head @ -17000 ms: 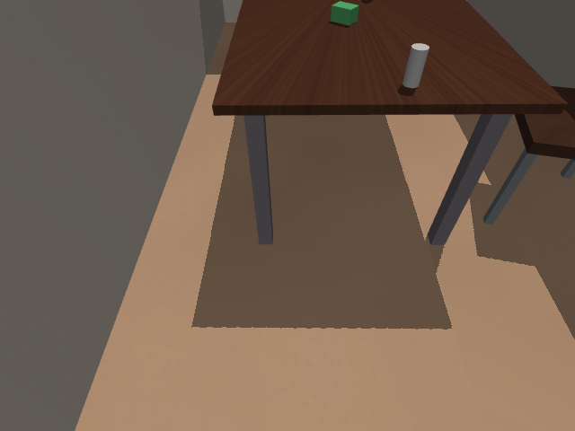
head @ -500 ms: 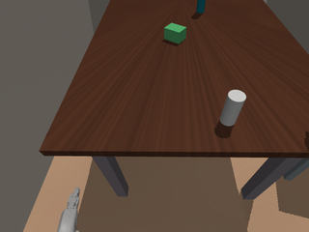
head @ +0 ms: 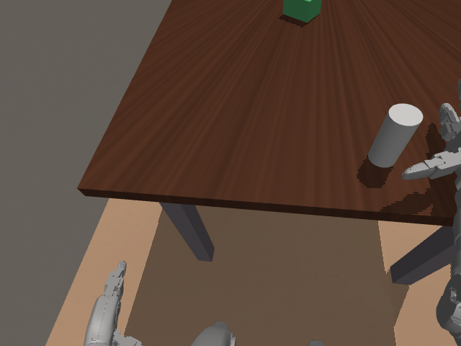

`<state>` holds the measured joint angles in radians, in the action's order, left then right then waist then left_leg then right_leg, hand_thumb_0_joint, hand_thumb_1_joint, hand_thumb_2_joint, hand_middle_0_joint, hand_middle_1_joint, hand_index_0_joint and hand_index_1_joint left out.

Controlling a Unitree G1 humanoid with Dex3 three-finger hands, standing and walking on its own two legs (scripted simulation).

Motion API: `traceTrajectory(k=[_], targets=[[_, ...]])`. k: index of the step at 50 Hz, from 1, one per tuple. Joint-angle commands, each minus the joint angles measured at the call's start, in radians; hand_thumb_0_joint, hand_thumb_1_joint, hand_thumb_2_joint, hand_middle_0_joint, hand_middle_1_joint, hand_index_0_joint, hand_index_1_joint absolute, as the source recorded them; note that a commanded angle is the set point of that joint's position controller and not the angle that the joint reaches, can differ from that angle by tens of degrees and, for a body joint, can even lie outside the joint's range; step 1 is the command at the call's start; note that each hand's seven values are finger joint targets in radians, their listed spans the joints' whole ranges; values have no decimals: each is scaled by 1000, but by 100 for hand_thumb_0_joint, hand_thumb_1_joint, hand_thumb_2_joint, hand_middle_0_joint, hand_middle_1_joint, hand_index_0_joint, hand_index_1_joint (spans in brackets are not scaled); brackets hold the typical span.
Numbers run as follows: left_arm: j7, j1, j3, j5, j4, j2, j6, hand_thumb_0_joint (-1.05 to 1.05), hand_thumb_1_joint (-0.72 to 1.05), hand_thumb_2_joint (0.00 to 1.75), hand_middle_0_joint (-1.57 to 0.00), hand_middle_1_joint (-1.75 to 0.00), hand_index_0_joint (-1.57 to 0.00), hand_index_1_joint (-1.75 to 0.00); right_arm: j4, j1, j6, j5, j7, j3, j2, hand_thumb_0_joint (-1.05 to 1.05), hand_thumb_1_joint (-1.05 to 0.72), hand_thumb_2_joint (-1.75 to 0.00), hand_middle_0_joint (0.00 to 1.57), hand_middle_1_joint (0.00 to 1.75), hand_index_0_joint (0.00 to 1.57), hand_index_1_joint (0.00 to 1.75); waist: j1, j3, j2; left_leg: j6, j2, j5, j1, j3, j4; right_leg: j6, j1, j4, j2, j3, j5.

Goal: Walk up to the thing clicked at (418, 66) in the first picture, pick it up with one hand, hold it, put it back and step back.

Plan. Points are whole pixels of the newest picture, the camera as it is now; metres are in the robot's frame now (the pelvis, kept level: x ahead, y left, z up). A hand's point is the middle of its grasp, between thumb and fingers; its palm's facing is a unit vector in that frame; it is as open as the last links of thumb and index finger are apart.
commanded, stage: close in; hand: right
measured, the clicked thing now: (392, 137) +0.47 -0.18 +0.08
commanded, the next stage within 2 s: rest palm in 0.34 s
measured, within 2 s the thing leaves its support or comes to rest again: leaves its support in 1.74 s
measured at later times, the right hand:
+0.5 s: hand (400, 137) +0.46 -0.19 +0.09, palm faces +0.10 +0.99 +0.02, open 17.5 cm
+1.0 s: hand (395, 125) +0.48 -0.18 +0.10, palm faces +0.12 +0.99 +0.00, open 15.5 cm
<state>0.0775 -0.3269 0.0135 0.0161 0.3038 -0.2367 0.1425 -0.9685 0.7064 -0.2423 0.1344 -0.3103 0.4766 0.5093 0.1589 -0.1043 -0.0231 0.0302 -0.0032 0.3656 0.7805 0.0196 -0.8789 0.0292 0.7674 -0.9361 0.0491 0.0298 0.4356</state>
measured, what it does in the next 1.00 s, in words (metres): stands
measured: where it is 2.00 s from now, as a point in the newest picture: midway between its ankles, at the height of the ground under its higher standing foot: outside the picture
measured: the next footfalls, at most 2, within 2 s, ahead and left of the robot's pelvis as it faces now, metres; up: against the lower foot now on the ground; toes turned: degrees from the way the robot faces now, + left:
none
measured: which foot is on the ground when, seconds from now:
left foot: down 0.00-1.00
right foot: down 0.00-1.00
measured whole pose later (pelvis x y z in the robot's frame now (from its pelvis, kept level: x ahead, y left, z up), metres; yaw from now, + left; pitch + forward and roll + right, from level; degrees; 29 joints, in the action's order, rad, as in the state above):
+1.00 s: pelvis -0.01 +0.01 -0.01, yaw +0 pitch +15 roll +1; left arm 0.02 -0.37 -0.05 0.01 0.18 -0.23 0.08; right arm -0.99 0.80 -0.25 0.07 -0.10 0.38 0.41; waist 0.15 -0.10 -0.01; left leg 0.03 0.00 0.38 0.81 0.02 -0.93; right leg 0.03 0.79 -0.96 0.04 0.03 0.44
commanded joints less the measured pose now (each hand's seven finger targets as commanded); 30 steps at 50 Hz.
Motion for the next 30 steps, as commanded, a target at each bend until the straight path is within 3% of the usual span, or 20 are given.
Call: traceTrajectory(k=[1,3,4,5,8,9,10,11,12,13,15,17,19,21,24,25,28,30], targets=[[-10,-46,-122,-4,-208,-162,19,0,-54,4,-6,-6,-6,-6,229,378,-76,4,68,28,276,0,53,-5,4,4,4,4,-50,-484,176,-46,-26,-322,-239,-48,67,-18,-292,100,-31,-12,-450],[-23,-35,-116,-12,-225,-149,8,0,-55,5,-6,-6,-6,-6,163,333,-65,0,81,-2,208,0,55,-5,4,5,4,5,-33,-392,117,-42,-24,-285,-224,-45,84,-28,-229,114,-30,-15,-367],[-25,23,-103,-13,-276,-140,11,0,-55,5,-6,-6,-6,-6,221,384,-71,-5,88,-14,202,0,53,-5,5,5,4,5,-44,-405,103,-42,-24,-268,-225,-44,81,-30,-220,119,-27,-14,-337],[-24,37,-140,-12,-286,-160,12,0,-54,4,-6,-6,-6,-5,274,449,-83,-12,95,-12,227,0,54,-5,4,5,4,5,-37,-442,128,-41,-19,-268,-223,-35,76,-32,-241,109,-28,-22,-314],[-38,-62,-118,-16,-252,-121,6,0,-54,4,-6,-6,-6,-5,186,375,-69,-10,95,-47,146,0,54,-5,4,5,4,5,-20,-352,99,-40,-20,-220,-178,-38,81,-37,-198,113,-29,-23,-249],[-42,-64,-99,-17,-230,-103,5,0,-53,4,-6,-6,-6,-5,155,350,-62,-8,96,-49,125,0,54,-5,4,5,4,5,-35,-314,80,-39,-17,-195,-166,-32,86,-40,-174,113,-31,-27,-221],[-41,-42,-127,-16,-256,-123,7,0,-53,3,-6,-6,-6,-5,214,409,-72,-16,101,-44,159,0,54,-6,4,5,4,5,-22,-353,78,-37,-16,-195,-167,-29,80,-43,-175,110,-30,-25,-215],[-41,-57,-137,-14,-243,-133,4,0,-54,4,-6,-6,-6,-5,248,444,-78,-18,104,-39,183,0,53,-6,4,5,4,5,-27,-374,103,-37,-14,-191,-169,-25,78,-41,-191,107,-31,-30,-209],[-41,-43,-148,-14,-254,-141,6,0,-53,3,-6,-6,-6,-5,262,445,-78,-15,106,-43,172,0,53,-5,4,5,4,5,-29,-392,109,-36,-10,-201,-182,-20,77,-42,-198,101,-35,-34,-213],[-40,-57,-166,-16,-284,-158,8,0,-53,3,-5,-6,-6,-5,276,447,-74,-9,108,-49,154,0,54,-5,4,5,4,5,-11,-436,85,-33,-11,-220,-202,-21,76,-44,-217,95,-35,-31,-226],[-45,-50,-121,-19,-277,-111,5,0,-53,4,-5,-6,-6,-5,272,433,-67,-9,115,-66,122,0,53,-5,4,5,4,5,-29,-414,85,-33,-11,-242,-205,-25,71,-44,-206,91,-38,-33,-252],[-42,-74,-149,-20,-275,-134,-1,0,-53,4,-5,-6,-6,-5,283,454,-70,-9,131,-60,123,0,54,-5,4,5,4,5,-17,-440,85,-32,-11,-246,-207,-24,68,-44,-217,86,-39,-32,-254],[-44,-51,-129,-19,-298,-120,-3,0,-53,4,-5,-6,-6,-5,335,480,-70,-17,145,-74,122,0,53,-5,4,5,4,5,-34,-462,117,-36,-11,-262,-207,-23,64,-40,-238,86,-39,-35,-280],[-40,-93,-174,-16,-250,-151,-11,0,-54,4,-5,-6,-6,-5,290,435,-64,-24,163,-69,115,0,54,-6,3,5,3,5,-29,-425,102,-36,-12,-271,-200,-28,60,-39,-225,86,-41,-35,-290],[-50,-34,-138,-16,-320,-120,-11,0,-61,9,-5,-4,-3,-6,306,438,-65,-28,181,-90,67,0,51,-6,5,4,5,4,-43,-460,108,-39,-16,-290,-215,-37,52,-30,-254,91,-36,-28,-344],[-47,-48,-158,-16,-335,-141,-14,0,-61,9,-5,-4,-4,-6,303,440,-65,-34,185,-94,68,0,50,-6,5,4,5,4,-29,-483,87,-38,-19,-307,-218,-41,48,-30,-269,88,-33,-24,-369],[-52,-83,-153,-16,-305,-130,-25,0,-61,9,-5,-4,-4,-6,268,403,-62,-36,197,-103,47,0,49,-5,6,4,6,4,-37,-389,74,-38,-19,-251,-200,-40,67,-34,-218,107,-35,-29,-291],[-55,-77,-145,-14,-303,-116,-26,0,-60,9,-5,-4,-4,-6,292,411,-69,-40,205,-97,55,0,50,-5,7,5,7,5,-50,-388,99,-39,-18,-207,-194,-38,73,-32,-221,120,-34,-32,-243]])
